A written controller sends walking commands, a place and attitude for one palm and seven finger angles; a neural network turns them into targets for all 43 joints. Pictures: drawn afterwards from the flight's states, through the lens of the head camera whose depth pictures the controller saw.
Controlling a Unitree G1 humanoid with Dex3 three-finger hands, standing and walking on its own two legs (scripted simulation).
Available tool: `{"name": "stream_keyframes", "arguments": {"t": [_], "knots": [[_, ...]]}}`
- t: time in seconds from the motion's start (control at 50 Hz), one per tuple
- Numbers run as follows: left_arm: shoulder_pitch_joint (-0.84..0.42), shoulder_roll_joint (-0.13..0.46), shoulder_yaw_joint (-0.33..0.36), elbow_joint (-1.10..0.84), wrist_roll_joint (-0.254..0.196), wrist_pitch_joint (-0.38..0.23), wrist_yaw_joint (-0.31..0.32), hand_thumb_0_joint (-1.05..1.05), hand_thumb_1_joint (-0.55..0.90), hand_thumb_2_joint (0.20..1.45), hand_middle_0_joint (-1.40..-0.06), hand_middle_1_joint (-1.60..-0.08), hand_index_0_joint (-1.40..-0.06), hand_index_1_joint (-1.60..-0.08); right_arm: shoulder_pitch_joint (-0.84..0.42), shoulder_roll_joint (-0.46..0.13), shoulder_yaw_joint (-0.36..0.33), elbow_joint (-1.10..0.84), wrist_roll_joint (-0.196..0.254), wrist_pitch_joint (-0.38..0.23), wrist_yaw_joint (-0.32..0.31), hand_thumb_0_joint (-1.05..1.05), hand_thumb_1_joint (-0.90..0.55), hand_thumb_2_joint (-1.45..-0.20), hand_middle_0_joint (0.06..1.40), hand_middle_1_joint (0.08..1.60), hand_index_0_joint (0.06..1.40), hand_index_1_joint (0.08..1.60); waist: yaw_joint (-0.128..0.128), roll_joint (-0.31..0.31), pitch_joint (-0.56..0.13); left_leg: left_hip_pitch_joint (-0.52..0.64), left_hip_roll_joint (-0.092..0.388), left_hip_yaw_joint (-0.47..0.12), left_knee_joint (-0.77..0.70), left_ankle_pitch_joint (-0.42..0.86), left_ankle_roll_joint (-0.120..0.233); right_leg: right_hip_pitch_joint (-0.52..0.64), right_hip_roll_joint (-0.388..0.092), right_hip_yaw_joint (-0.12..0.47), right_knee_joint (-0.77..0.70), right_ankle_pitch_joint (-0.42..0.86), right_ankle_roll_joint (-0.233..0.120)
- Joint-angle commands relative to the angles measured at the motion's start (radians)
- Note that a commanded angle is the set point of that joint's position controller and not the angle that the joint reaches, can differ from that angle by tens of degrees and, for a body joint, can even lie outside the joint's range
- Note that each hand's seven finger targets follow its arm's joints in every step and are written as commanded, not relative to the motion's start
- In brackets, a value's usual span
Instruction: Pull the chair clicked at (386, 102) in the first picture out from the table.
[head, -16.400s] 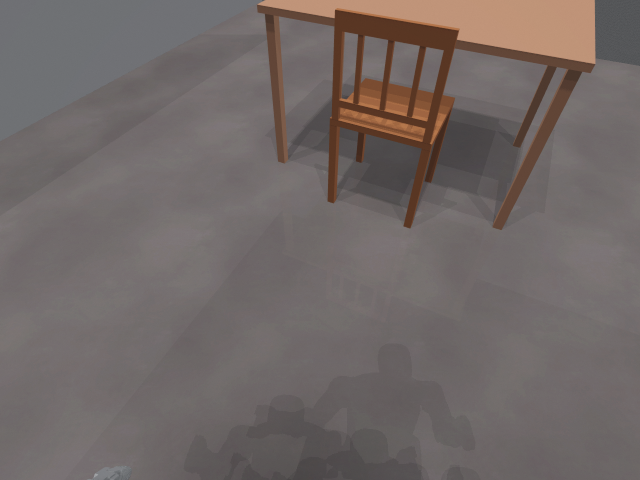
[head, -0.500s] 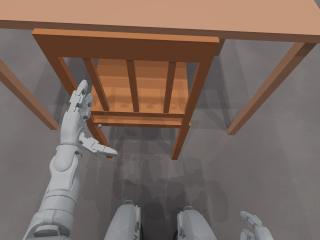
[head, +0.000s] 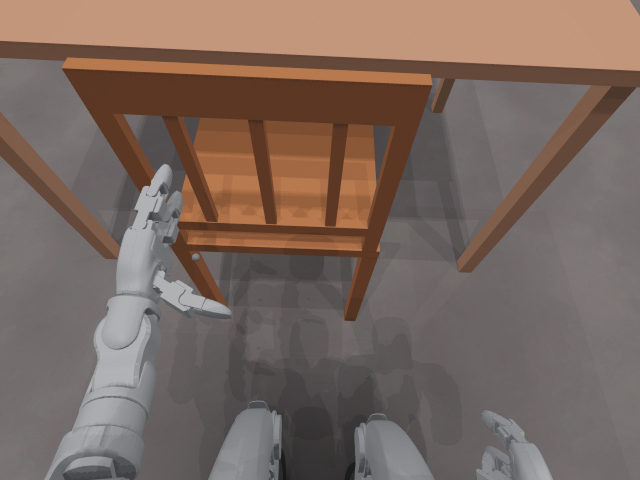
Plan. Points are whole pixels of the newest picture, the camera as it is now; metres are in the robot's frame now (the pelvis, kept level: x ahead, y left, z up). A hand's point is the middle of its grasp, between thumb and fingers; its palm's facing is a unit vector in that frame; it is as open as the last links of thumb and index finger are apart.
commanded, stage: push the fingers through the gap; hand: left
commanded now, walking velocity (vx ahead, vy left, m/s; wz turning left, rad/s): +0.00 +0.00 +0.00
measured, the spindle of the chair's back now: (265, 177) +0.53 +0.09 -0.01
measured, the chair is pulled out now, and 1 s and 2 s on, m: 0.00 0.00 0.00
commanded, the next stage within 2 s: hook a spindle and tug to test in 1.66 s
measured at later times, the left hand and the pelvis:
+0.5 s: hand (195, 226) +0.42 +0.17 +0.02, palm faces -0.03 -1.00 -0.03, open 16.9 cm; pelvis +0.00 +0.01 -0.01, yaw -1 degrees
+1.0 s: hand (201, 194) +0.47 +0.17 +0.02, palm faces -0.01 -1.00 -0.03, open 16.9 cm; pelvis +0.00 +0.02 -0.01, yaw -1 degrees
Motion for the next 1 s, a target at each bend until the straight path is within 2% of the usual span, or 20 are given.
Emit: {"name": "stream_keyframes", "arguments": {"t": [0.0,0.06,0.12,0.14,0.18,0.22,0.32,0.36,0.48,0.58,0.6,0.62,0.66,0.7,0.74,0.8,0.82,0.92,0.94,0.98], "knots": [[-0.242,0.169,0.053,-0.224,-0.011,-0.069,0.002,0.000,-0.500,0.300,-0.060,-0.080,-0.060,-0.080,0.052,-0.145,-0.052,-0.102,-0.003,-0.037,-0.011,0.000,-0.900,-0.900,0.200,0.300,0.200,0.300,-0.010,0.008,-0.418,0.340,-0.013,-0.033,-0.131,0.254,0.010,0.172,-0.001,0.059,-0.191,0.309,0.004],[-0.249,0.175,0.060,-0.210,-0.015,-0.063,-0.005,0.000,-0.500,0.300,-0.060,-0.080,-0.060,-0.080,0.051,-0.146,-0.051,-0.098,0.000,-0.038,-0.014,0.000,-0.900,-0.900,0.200,0.300,0.200,0.300,-0.015,-0.005,-0.395,0.314,-0.013,-0.030,-0.129,0.236,0.011,0.174,-0.001,0.063,-0.197,0.300,0.005],[-0.355,0.189,0.062,-0.179,-0.015,-0.064,-0.010,0.000,-0.500,0.300,-0.060,-0.080,-0.060,-0.080,0.055,-0.150,-0.047,-0.081,-0.001,-0.040,-0.020,0.000,-0.900,-0.900,0.200,0.300,0.200,0.300,-0.037,0.001,-0.372,0.287,-0.014,-0.032,-0.117,0.188,0.013,0.138,-0.001,0.067,-0.201,0.247,0.007],[-0.354,0.198,0.075,-0.151,-0.012,-0.064,-0.012,0.000,-0.500,0.300,-0.060,-0.080,-0.060,-0.080,0.061,-0.150,-0.047,-0.077,-0.001,-0.041,-0.022,0.000,-0.900,-0.900,0.200,0.300,0.200,0.300,-0.033,-0.009,-0.373,0.287,-0.013,-0.034,-0.117,0.188,0.013,0.136,0.001,0.065,-0.200,0.242,0.006],[-0.424,0.190,0.054,-0.168,-0.013,-0.072,-0.018,0.000,-0.500,0.300,-0.060,-0.080,-0.060,-0.080,0.065,-0.152,-0.047,-0.074,0.000,-0.048,-0.024,0.000,-0.900,-0.900,0.200,0.300,0.200,0.300,-0.046,0.035,-0.392,0.318,-0.012,-0.039,-0.114,0.198,0.014,0.109,0.001,0.062,-0.195,0.238,0.002],[-0.414,0.208,0.071,-0.150,-0.011,-0.071,-0.021,0.000,-0.500,0.300,-0.060,-0.080,-0.060,-0.080,0.073,-0.155,-0.049,-0.067,-0.003,-0.049,-0.024,0.000,-0.900,-0.900,0.200,0.300,0.200,0.300,-0.033,0.049,-0.426,0.355,-0.009,-0.045,-0.117,0.237,0.009,0.114,0.002,0.058,-0.190,0.265,-0.001],[-0.462,0.186,0.056,-0.073,-0.008,-0.047,-0.021,0.000,-0.500,0.300,-0.060,-0.080,-0.060,-0.080,0.089,-0.159,-0.050,-0.055,-0.004,-0.039,-0.017,0.000,-0.900,-0.900,0.200,0.300,0.200,0.300,-0.047,0.038,-0.414,0.350,-0.008,-0.052,-0.117,0.236,0.008,0.079,0.003,0.046,-0.186,0.253,0.001],[-0.464,0.231,0.098,-0.020,-0.002,-0.039,-0.014,0.000,-0.500,0.300,-0.060,-0.080,-0.060,-0.080,0.098,-0.164,-0.047,-0.055,-0.005,-0.031,-0.017,0.000,-0.900,-0.900,0.200,0.300,0.200,0.300,-0.042,-0.003,-0.401,0.297,-0.011,-0.045,-0.114,0.213,0.011,0.104,0.004,0.052,-0.190,0.243,0.002],[-0.571,0.249,0.109,-0.019,0.015,-0.069,0.001,0.000,-0.500,0.300,-0.060,-0.080,-0.060,-0.080,0.123,-0.165,-0.047,-0.054,-0.013,-0.021,-0.011,0.000,-0.900,-0.900,0.200,0.300,0.200,0.300,-0.047,0.058,-0.459,0.361,-0.007,-0.059,-0.116,0.265,0.006,0.075,0.008,0.038,-0.167,0.260,-0.004],[-0.609,0.228,0.095,0.055,0.029,-0.063,0.007,0.000,-0.500,0.300,-0.060,-0.080,-0.060,-0.080,0.145,-0.170,-0.050,-0.034,-0.016,-0.006,-0.005,0.000,-0.900,-0.900,0.200,0.300,0.200,0.300,-0.068,0.057,-0.455,0.381,-0.002,-0.065,-0.110,0.278,0.005,0.033,0.011,0.030,-0.167,0.259,-0.002],[-0.626,0.261,0.120,0.065,0.035,-0.065,0.013,0.000,-0.500,0.300,-0.060,-0.080,-0.060,-0.080,0.154,-0.176,-0.050,-0.029,-0.020,-0.001,-0.004,0.000,-0.900,-0.900,0.200,0.300,0.200,0.300,-0.064,0.051,-0.459,0.385,0.001,-0.073,-0.116,0.282,0.001,0.029,0.011,0.025,-0.162,0.255,-0.003],[-0.639,0.236,0.100,0.073,0.036,-0.064,0.013,0.000,-0.500,0.300,-0.060,-0.080,-0.060,-0.080,0.152,-0.172,-0.050,-0.031,-0.020,0.004,-0.001,0.000,-0.900,-0.900,0.200,0.300,0.200,0.300,-0.069,0.059,-0.459,0.382,-0.002,-0.069,-0.115,0.274,0.003,0.030,0.011,0.028,-0.168,0.251,-0.002],[-0.670,0.254,0.115,0.100,0.041,-0.066,0.019,0.000,-0.500,0.300,-0.060,-0.080,-0.060,-0.080,0.160,-0.174,-0.049,-0.024,-0.022,0.012,-0.001,0.000,-0.900,-0.900,0.200,0.300,0.200,0.300,-0.074,0.054,-0.448,0.368,-0.002,-0.068,-0.113,0.275,0.004,0.031,0.011,0.028,-0.167,0.254,-0.002],[-0.676,0.285,0.144,0.106,0.047,-0.076,0.024,0.000,-0.500,0.300,-0.060,-0.080,-0.060,-0.080,0.168,-0.177,-0.051,-0.025,-0.026,0.018,0.000,0.000,-0.900,-0.900,0.200,0.300,0.200,0.300,-0.068,0.059,-0.482,0.391,0.000,-0.071,-0.111,0.302,0.003,0.032,0.013,0.026,-0.160,0.270,-0.003],[-0.703,0.268,0.131,0.115,0.048,-0.083,0.023,0.000,-0.500,0.300,-0.060,-0.080,-0.060,-0.080,0.169,-0.172,-0.049,-0.022,-0.029,0.025,0.003,0.000,-0.900,-0.900,0.200,0.300,0.200,0.300,-0.075,0.074,-0.479,0.394,0.000,-0.069,-0.108,0.304,0.003,0.025,0.013,0.027,-0.161,0.272,-0.002],[-0.708,0.294,0.151,0.109,0.054,-0.095,0.022,0.000,-0.500,0.300,-0.060,-0.080,-0.060,-0.080,0.180,-0.175,-0.052,-0.022,-0.031,0.034,0.006,0.000,-0.900,-0.900,0.200,0.300,0.200,0.300,-0.067,0.086,-0.520,0.428,0.003,-0.074,-0.106,0.355,0.000,0.034,0.014,0.025,-0.151,0.307,-0.005],[-0.714,0.270,0.130,0.118,0.055,-0.092,0.021,0.000,-0.500,0.300,-0.060,-0.080,-0.060,-0.080,0.182,-0.172,-0.051,-0.022,-0.031,0.037,0.009,0.000,-0.900,-0.900,0.200,0.300,0.200,0.300,-0.076,0.086,-0.516,0.429,0.003,-0.075,-0.107,0.356,0.000,0.030,0.015,0.023,-0.154,0.308,-0.004],[-0.725,0.274,0.139,0.176,0.060,-0.081,0.022,0.000,-0.500,0.300,-0.060,-0.080,-0.060,-0.080,0.193,-0.174,-0.051,-0.017,-0.031,0.058,0.013,0.000,-0.900,-0.900,0.200,0.300,0.200,0.300,-0.085,0.058,-0.472,0.403,0.005,-0.074,-0.107,0.347,0.002,0.019,0.017,0.021,-0.159,0.305,-0.002],[-0.767,0.256,0.116,0.173,0.065,-0.083,0.021,0.000,-0.500,0.300,-0.060,-0.080,-0.060,-0.080,0.194,-0.173,-0.050,-0.015,-0.032,0.061,0.013,0.000,-0.900,-0.900,0.200,0.300,0.200,0.300,-0.100,0.068,-0.471,0.406,0.006,-0.077,-0.104,0.335,0.003,-0.002,0.017,0.019,-0.158,0.293,0.000],[-0.830,0.275,0.127,0.187,0.069,-0.094,0.029,0.000,-0.500,0.300,-0.060,-0.080,-0.060,-0.080,0.202,-0.175,-0.049,-0.007,-0.035,0.063,0.012,0.000,-0.900,-0.900,0.200,0.300,0.200,0.300,-0.105,0.093,-0.456,0.415,0.006,-0.085,-0.104,0.316,0.002,-0.031,0.018,0.016,-0.157,0.262,-0.004]]}}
